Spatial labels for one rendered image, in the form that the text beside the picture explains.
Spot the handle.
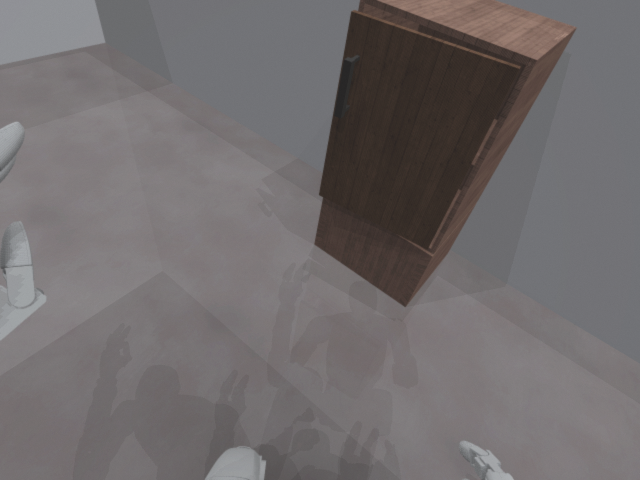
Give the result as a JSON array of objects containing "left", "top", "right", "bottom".
[{"left": 334, "top": 55, "right": 360, "bottom": 119}]

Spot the right robot hand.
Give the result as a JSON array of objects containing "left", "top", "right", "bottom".
[{"left": 459, "top": 441, "right": 514, "bottom": 480}]

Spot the cupboard door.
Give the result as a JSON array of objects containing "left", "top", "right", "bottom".
[{"left": 319, "top": 10, "right": 521, "bottom": 250}]

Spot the left robot hand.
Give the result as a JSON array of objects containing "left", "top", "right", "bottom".
[{"left": 0, "top": 122, "right": 46, "bottom": 341}]

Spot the left robot thigh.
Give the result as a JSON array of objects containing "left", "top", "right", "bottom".
[{"left": 205, "top": 448, "right": 266, "bottom": 480}]

